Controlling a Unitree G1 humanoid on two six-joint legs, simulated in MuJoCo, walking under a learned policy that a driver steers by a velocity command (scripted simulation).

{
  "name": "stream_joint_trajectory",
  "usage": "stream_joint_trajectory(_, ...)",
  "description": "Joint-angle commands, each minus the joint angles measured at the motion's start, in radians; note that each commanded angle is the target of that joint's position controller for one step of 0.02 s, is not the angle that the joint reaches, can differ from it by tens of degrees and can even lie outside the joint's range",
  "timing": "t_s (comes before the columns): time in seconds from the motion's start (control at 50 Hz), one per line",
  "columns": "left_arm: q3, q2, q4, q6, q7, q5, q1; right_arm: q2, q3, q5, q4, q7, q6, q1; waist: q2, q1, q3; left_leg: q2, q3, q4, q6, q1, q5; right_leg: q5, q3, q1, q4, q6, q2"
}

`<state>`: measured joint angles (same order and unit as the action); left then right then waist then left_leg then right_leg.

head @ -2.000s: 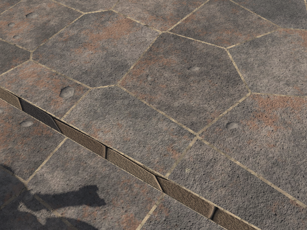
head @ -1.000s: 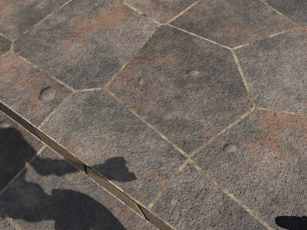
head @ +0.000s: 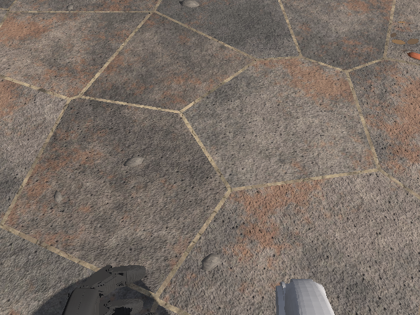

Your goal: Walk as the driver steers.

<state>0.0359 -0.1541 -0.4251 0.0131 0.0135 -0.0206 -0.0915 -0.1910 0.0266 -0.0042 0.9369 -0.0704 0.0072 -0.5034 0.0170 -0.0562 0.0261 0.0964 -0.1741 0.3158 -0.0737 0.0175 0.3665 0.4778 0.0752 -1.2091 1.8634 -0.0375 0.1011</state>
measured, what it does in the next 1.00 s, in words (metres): climbs, turning left: right foot 0.14 m higher, then left foot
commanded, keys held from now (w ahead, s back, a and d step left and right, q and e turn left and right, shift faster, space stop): q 0.46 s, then w+q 0.44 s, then w+e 0.10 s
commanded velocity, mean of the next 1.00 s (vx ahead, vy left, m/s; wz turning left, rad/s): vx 0.22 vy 0.00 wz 0.39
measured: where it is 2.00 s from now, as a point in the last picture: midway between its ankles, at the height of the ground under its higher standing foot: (154, 171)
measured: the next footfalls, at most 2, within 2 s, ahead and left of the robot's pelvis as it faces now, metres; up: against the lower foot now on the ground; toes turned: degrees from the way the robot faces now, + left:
right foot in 0.08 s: +0.22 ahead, -0.18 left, +0.14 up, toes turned -5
left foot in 0.70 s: +0.20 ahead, +0.05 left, +0.14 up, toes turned +28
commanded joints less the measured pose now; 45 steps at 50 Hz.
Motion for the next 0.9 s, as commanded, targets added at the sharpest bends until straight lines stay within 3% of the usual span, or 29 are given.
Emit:
stream_joint_trajectory(0.02,0.032,0.012,0.173,-0.052,0.026,0.026,0.218,-0.231,0.041,-0.022,-0.076,0.008,0.007,0.074,-0.116,0.046,-0.004,0.158,0.115,-0.323,0.229,-0.401,-0.458,-0.093,-0.193,0.566,-0.536,0.052,0.007)
stream_joint_trajectory(0.04,-0.002,-0.036,0.104,-0.056,0.016,0.027,0.091,-0.277,0.048,-0.021,-0.048,0.033,0.012,0.049,-0.182,0.095,-0.097,0.170,0.066,-0.206,0.244,-0.293,-0.951,-0.036,-0.284,0.685,-0.469,0.087,-0.074)
stream_joint_trajectory(0.06,-0.028,-0.075,0.065,-0.062,0.009,0.014,-0.033,-0.306,0.049,-0.034,-0.039,0.044,0.019,0.052,-0.235,0.173,-0.176,0.151,0.053,-0.060,0.215,-0.167,-1.382,-0.074,-0.270,0.780,-0.610,0.127,-0.120)
stream_joint_trajectory(0.08,-0.067,-0.164,0.020,-0.070,-0.001,0.002,-0.187,-0.305,0.047,-0.035,-0.033,0.057,0.036,0.039,-0.293,0.258,-0.247,0.126,0.094,0.131,0.170,-0.091,-1.566,-0.213,-0.191,0.929,-0.838,0.155,-0.145)
stream_joint_trajectory(0.1,-0.110,-0.302,-0.022,-0.065,-0.012,0.036,-0.297,-0.263,0.040,-0.025,-0.066,0.056,0.056,0.034,-0.150,0.280,-0.361,0.083,0.166,0.419,0.088,-0.204,-1.156,-0.663,0.111,1.163,-0.943,0.201,-0.011)
stream_joint_trajectory(0.12,-0.127,-0.391,-0.099,-0.046,-0.026,0.080,-0.383,-0.115,0.010,-0.011,-0.081,0.080,0.073,-0.064,0.392,0.186,-0.567,-0.152,0.270,0.845,0.013,-0.417,0.022,-0.995,0.601,1.314,-1.296,0.347,0.311)
stream_joint_trajectory(0.14,-0.108,-0.308,-0.066,-0.051,-0.021,0.108,-0.333,-0.161,0.042,-0.038,-0.021,0.097,0.078,-0.087,0.212,0.183,-0.617,-0.218,0.484,1.149,-0.013,-0.446,0.093,-0.929,0.690,1.231,-1.354,0.367,0.333)
stream_joint_trajectory(0.16,-0.098,-0.265,-0.056,-0.056,-0.001,0.072,-0.204,-0.110,0.040,-0.055,-0.094,0.089,0.053,0.047,0.183,0.145,-0.456,-0.182,0.399,1.241,-0.007,-0.567,0.083,-0.699,0.513,1.075,-1.348,0.328,0.344)
stream_joint_trajectory(0.18,-0.079,-0.183,-0.090,-0.059,0.010,0.032,-0.122,-0.070,0.026,-0.039,-0.133,0.064,0.015,0.118,0.161,0.107,-0.261,-0.116,0.286,1.216,0.013,-0.667,0.056,-0.491,0.377,0.947,-1.338,0.266,0.295)
stream_joint_trajectory(0.2,-0.065,-0.101,-0.129,-0.068,0.009,0.020,-0.076,-0.070,0.030,-0.024,-0.149,0.041,-0.013,0.146,0.149,0.079,-0.123,-0.076,0.255,1.169,0.030,-0.682,0.037,-0.349,0.238,0.800,-1.324,0.206,0.240)
stream_joint_trajectory(0.24,-0.067,-0.071,-0.174,-0.075,-0.008,0.044,-0.022,-0.074,0.040,-0.030,-0.162,0.026,-0.047,0.115,0.158,0.022,-0.055,-0.083,0.221,1.284,0.059,-0.600,-0.010,-0.210,0.123,0.661,-1.382,0.180,0.215)
stream_joint_trajectory(0.32,-0.076,-0.096,-0.233,-0.083,-0.058,0.042,-0.091,-0.101,0.046,0.001,-0.247,0.003,-0.065,0.167,0.093,0.019,-0.028,-0.089,0.235,1.260,0.104,-0.735,-0.150,-0.206,0.017,0.782,-1.520,0.186,0.247)
stream_joint_trajectory(0.38,-0.084,-0.117,-0.239,-0.068,-0.088,0.042,-0.099,-0.140,0.057,0.016,-0.317,0.008,-0.068,0.234,0.057,0.019,-0.029,-0.090,0.247,1.110,0.065,-0.764,-0.262,-0.281,-0.086,0.864,-1.548,0.187,0.242)
stream_joint_trajectory(0.42,-0.094,-0.153,-0.238,-0.039,-0.105,0.042,-0.088,-0.084,0.030,0.013,-0.364,0.010,-0.074,0.266,0.101,0.017,-0.021,-0.071,0.192,0.895,0.018,-0.781,-0.194,-0.295,-0.142,0.923,-1.579,0.228,0.227)
stream_joint_trajectory(0.46,-0.110,-0.203,-0.231,-0.013,-0.116,0.037,-0.072,-0.074,0.019,0.006,-0.378,0.029,-0.075,0.297,0.090,0.040,-0.047,-0.078,0.117,0.725,0.001,-0.682,-0.149,-0.269,-0.202,0.933,-1.591,0.239,0.207)
stream_joint_trajectory(0.5,-0.135,-0.281,-0.226,-0.028,-0.107,0.023,-0.073,-0.109,0.027,0.008,-0.407,0.068,-0.070,0.331,0.124,0.058,-0.093,-0.032,0.118,0.658,0.023,-0.587,-0.112,-0.110,-0.155,0.952,-1.658,0.256,0.288)
stream_joint_trajectory(0.56,-0.150,-0.304,-0.239,-0.038,-0.081,0.004,-0.076,-0.157,0.047,-0.001,-0.410,0.094,-0.073,0.338,0.088,0.069,-0.059,-0.018,0.097,0.553,0.082,-0.573,-0.046,0.084,-0.133,1.016,-1.708,0.244,0.324)
stream_joint_trajectory(0.62,-0.160,-0.321,-0.276,-0.029,-0.058,-0.004,-0.115,-0.143,0.050,-0.009,-0.410,0.107,-0.055,0.365,0.045,0.096,-0.002,-0.020,0.045,0.416,0.130,-0.559,0.055,0.136,-0.148,1.101,-1.714,0.236,0.329)
stream_joint_trajectory(0.66,-0.160,-0.326,-0.299,-0.024,-0.040,-0.012,-0.107,-0.120,0.049,-0.017,-0.396,0.117,-0.043,0.338,0.035,0.080,0.021,-0.039,0.001,0.272,0.160,-0.482,0.053,0.121,-0.197,1.114,-1.670,0.219,0.300)
stream_joint_trajectory(0.68,-0.153,-0.300,-0.310,-0.012,-0.036,-0.012,-0.111,-0.109,0.052,-0.027,-0.368,0.117,-0.040,0.309,-0.005,0.083,0.037,-0.078,-0.041,0.111,0.166,-0.455,-0.059,0.122,-0.260,1.149,-1.603,0.190,0.231)
stream_joint_trajectory(0.7,-0.146,-0.274,-0.328,-0.007,-0.032,-0.008,-0.118,-0.105,0.058,-0.022,-0.330,0.112,-0.034,0.249,-0.029,0.070,0.023,-0.119,-0.072,0.039,0.175,-0.343,-0.105,0.092,-0.301,1.106,-1.495,0.178,0.190)
stream_joint_trajectory(0.72,-0.136,-0.241,-0.329,-0.007,-0.025,0.002,-0.106,-0.147,0.081,-0.017,-0.291,0.106,-0.028,0.148,-0.071,0.036,-0.024,-0.140,-0.042,0.070,0.197,-0.196,-0.072,0.010,-0.343,1.023,-1.331,0.159,0.129)
stream_joint_trajectory(0.74,-0.129,-0.225,-0.270,-0.016,-0.022,0.017,0.018,-0.237,0.118,-0.016,-0.262,0.102,-0.019,-0.006,-0.184,-0.058,-0.025,-0.027,0.218,0.052,0.294,-0.052,0.090,-0.006,-0.394,0.805,-1.090,0.086,0.020)
stream_joint_trajectory(0.76,-0.124,-0.235,-0.193,-0.039,-0.018,0.017,0.126,-0.271,0.126,-0.008,-0.277,0.109,0.001,-0.054,-0.239,-0.097,0.018,0.149,0.625,-0.045,0.415,0.109,0.148,0.117,-0.275,0.454,-0.797,0.041,-0.043)
stream_joint_trajectory(0.78,-0.116,-0.219,-0.182,-0.073,0.010,-0.015,0.110,-0.233,0.100,-0.009,-0.308,0.106,0.037,0.029,-0.188,-0.036,-0.021,0.243,0.816,-0.111,0.458,0.137,0.127,0.076,-0.087,0.335,-0.610,0.047,-0.055)
stream_joint_trajectory(0.8,-0.107,-0.211,-0.192,-0.100,0.031,-0.036,0.076,-0.223,0.089,-0.004,-0.335,0.099,0.059,0.083,-0.158,-0.007,-0.044,0.254,0.781,-0.118,0.438,0.127,0.096,0.002,-0.035,0.297,-0.539,0.067,-0.036)
stream_joint_trajectory(0.84,-0.106,-0.225,-0.205,-0.126,0.044,-0.012,0.053,-0.170,0.065,-0.013,-0.353,0.089,0.067,0.124,-0.053,0.021,-0.043,0.197,0.648,-0.092,0.376,0.097,-0.074,-0.135,-0.006,0.283,-0.583,0.089,-0.015)
stream_joint_trajectory(0.86,-0.107,-0.226,-0.210,-0.127,0.046,-0.001,0.051,-0.147,0.052,-0.012,-0.354,0.086,0.065,0.134,-0.043,0.033,-0.040,0.161,0.591,-0.099,0.353,0.057,-0.109,-0.177,-0.014,0.325,-0.637,0.085,-0.016)
stream_joint_trajectory(0.9,-0.103,-0.212,-0.212,-0.124,0.049,0.012,0.077,-0.150,0.048,-0.011,-0.341,0.079,0.065,0.106,-0.037,0.026,-0.025,0.126,0.534,-0.116,0.342,0.029,-0.170,-0.228,-0.053,0.357,-0.739,0.066,-0.048)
